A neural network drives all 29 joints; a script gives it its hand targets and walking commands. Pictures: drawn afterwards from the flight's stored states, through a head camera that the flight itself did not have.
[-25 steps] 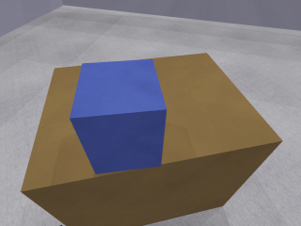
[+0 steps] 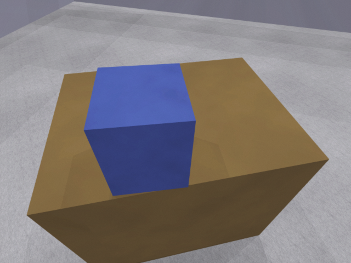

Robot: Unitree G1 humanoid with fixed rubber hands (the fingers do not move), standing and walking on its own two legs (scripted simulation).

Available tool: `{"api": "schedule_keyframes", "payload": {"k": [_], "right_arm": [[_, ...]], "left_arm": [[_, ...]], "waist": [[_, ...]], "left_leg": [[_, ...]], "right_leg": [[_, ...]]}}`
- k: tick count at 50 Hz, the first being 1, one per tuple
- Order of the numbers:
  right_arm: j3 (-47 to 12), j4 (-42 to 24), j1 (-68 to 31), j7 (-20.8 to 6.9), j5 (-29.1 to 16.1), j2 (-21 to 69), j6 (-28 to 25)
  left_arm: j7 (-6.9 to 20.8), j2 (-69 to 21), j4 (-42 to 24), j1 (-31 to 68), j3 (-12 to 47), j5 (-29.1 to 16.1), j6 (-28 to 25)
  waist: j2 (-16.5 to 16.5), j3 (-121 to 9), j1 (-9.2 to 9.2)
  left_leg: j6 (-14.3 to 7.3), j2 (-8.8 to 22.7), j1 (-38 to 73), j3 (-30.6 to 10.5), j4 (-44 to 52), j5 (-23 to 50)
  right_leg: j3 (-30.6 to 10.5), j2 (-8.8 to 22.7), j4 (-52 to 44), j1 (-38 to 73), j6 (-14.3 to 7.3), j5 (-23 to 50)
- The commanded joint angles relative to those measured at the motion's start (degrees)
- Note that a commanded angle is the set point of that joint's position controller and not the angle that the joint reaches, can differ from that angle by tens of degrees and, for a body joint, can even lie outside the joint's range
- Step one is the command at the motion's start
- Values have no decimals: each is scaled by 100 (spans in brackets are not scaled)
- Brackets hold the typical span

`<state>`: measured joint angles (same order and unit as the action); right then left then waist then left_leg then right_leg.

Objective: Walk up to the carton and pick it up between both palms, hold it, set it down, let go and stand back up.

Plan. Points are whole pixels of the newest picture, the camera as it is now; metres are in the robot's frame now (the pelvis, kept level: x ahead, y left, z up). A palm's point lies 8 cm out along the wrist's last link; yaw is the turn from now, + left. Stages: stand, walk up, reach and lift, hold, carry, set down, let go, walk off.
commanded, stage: reach and lift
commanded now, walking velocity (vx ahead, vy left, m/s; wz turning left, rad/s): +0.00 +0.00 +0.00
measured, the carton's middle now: (145, 130) +0.44 +0.07 +0.08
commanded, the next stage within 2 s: none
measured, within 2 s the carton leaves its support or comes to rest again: neither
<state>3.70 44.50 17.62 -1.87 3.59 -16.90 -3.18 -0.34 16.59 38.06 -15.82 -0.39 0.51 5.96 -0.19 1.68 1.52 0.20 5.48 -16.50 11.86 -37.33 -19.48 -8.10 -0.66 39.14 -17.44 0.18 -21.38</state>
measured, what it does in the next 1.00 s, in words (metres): stands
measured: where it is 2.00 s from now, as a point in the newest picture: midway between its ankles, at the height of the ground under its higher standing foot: outside the picture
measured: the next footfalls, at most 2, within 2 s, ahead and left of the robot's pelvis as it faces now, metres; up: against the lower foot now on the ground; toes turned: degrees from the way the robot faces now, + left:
none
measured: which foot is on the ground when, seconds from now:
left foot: down 0.00-1.00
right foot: down 0.00-1.00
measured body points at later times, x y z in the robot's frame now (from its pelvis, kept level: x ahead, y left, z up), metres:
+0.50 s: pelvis -0.01 -0.01 +0.02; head -0.01 +0.00 +0.47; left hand +0.17 +0.25 -0.05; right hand +0.15 -0.23 -0.06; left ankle +0.00 +0.12 -0.72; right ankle +0.00 -0.14 -0.72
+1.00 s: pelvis +0.02 +0.00 +0.03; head +0.01 +0.00 +0.48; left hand +0.18 +0.26 +0.00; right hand +0.21 -0.19 +0.00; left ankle +0.00 +0.12 -0.72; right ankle +0.00 -0.14 -0.72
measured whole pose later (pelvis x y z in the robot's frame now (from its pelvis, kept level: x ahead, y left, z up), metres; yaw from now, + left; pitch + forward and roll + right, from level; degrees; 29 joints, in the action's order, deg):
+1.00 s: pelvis +0.02 +0.00 +0.03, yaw +4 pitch -5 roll +0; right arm -0.6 15.1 22.1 2.9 -5.4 -7.5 -6.8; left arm 1.0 15.7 11.7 -18.5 -1.4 -6.2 3.2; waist -0.9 3.0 -2.4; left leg 0.9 2.7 -1.8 6.2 -16.9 -10.3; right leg -1.9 1.3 15.1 0.5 1.6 -11.1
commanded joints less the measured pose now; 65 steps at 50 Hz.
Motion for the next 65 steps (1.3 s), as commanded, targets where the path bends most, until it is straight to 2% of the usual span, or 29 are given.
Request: {"api": "schedule_keyframes", "payload": {"k": [1,3,5,7,9,10,11,13,15,20,24,27,29,32,35,42,47,52,56,63,65], "right_arm": [[786,-336,-1752,-190,215,-758,-981],[842,-105,-1281,-83,-7,-826,-1021],[777,112,-1115,3,-167,-860,-1009],[585,-4,-1105,65,-257,-803,-977],[380,-91,-1052,139,-279,-638,-843],[265,-191,-1050,177,-302,-529,-753],[232,-286,-1047,212,-279,-425,-677],[147,-522,-1070,252,-277,-225,-542],[79,-814,-979,275,-272,-53,-409],[88,-1701,-796,325,-176,175,-275],[149,-2223,-589,308,-159,257,-331],[153,-2487,-424,292,-165,319,-469],[161,-2595,-328,292,-165,343,-538],[132,-2640,-248,275,-274,371,-580],[86,-2805,-132,300,-380,412,-630],[-94,-3206,112,377,-719,429,-578],[-236,-3712,374,492,-903,487,-581],[-275,-4240,385,593,-969,551,-513],[-354,-4522,351,648,-1082,658,-411],[-409,-5187,114,816,-1151,749,-183],[-454,-5223,-5,844,-1212,777,-113]], "left_arm": [[-138,646,-812,2047,-96,34,966],[-14,537,-1430,1829,-212,213,1248],[33,517,-1761,1585,-329,417,1390],[42,544,-1794,1490,-388,440,1381],[49,559,-1656,1427,-429,439,1374],[58,558,-1599,1425,-427,427,1370],[69,537,-1569,1490,-411,407,1358],[65,523,-1600,1644,-383,370,1296],[77,527,-1654,1674,-419,340,1215],[70,552,-1903,1583,-433,86,907],[19,542,-2142,1351,-403,-117,574],[-26,532,-2289,1163,-315,-292,269],[-37,549,-2268,1024,-303,-378,112],[-65,544,-2314,900,-290,-428,-60],[-84,547,-2525,766,-258,-510,-230],[1,508,-2960,359,-309,-572,-372],[105,524,-3426,58,-397,-643,-470],[192,565,-3715,46,-374,-838,-541],[211,604,-3963,141,-393,-932,-590],[261,708,-4172,344,-387,-1251,-612],[270,712,-4172,430,-401,-1284,-619]], "waist": [[-213,70,-93],[-209,-741,9],[-119,-1121,85],[-203,-1071,129],[-351,-707,146],[-331,-470,100],[-322,-279,135],[-130,6,105],[-42,150,85],[-92,112,36],[58,-51,-61],[26,-183,-101],[-12,-155,-133],[130,-131,-227],[106,-236,-224],[205,-121,-329],[232,-249,-356],[157,-160,-379],[316,-96,-462],[75,-302,-499],[154,-254,-558]], "left_leg": [[104,-130,897,-689,103,-118],[168,-164,1663,-699,-110,668],[224,-232,2178,-755,-108,1396],[191,-376,2258,-749,108,1409],[116,-485,2240,-714,473,1110],[84,-540,2195,-681,676,917],[85,-560,2181,-665,840,771],[88,-587,2127,-607,1142,569],[93,-589,2146,-540,1416,517],[61,-584,2272,-450,1771,593],[99,-530,2198,-450,1950,871],[109,-511,2191,-458,1997,1025],[118,-517,2185,-459,2030,1124],[162,-503,2125,-483,2102,1287],[189,-506,2192,-520,2050,1630],[291,-529,2459,-612,2027,2356],[337,-579,2651,-663,1869,2998],[312,-586,2585,-703,1883,2886],[307,-575,2455,-718,1890,2763],[225,-573,2267,-778,1861,2624],[232,-560,2222,-807,1856,2618]], "right_leg": [[1061,130,-526,-1879,-348,311],[1152,44,-546,-1526,-250,1512],[1294,-65,-607,-1156,-165,2253],[1196,-62,-855,-805,-73,2511],[1067,-20,-1182,-528,11,2377],[1009,13,-1367,-392,21,2154],[960,48,-1516,-375,35,1980],[924,60,-1777,-291,5,1500],[909,74,-1985,-126,-3,1293],[904,62,-2290,101,18,1059],[980,-45,-2333,269,1,1147],[984,-71,-2384,305,-20,1151],[957,-75,-2436,329,-31,1188],[928,-97,-2484,432,-83,1157],[906,-111,-2511,529,-85,1367],[861,-125,-2713,632,-131,1542],[797,-82,-2752,752,-93,2122],[779,-49,-2817,701,-100,1884],[739,-13,-2807,705,-133,1644],[706,21,-2741,804,-57,1592],[703,26,-2714,786,-80,1493]]}}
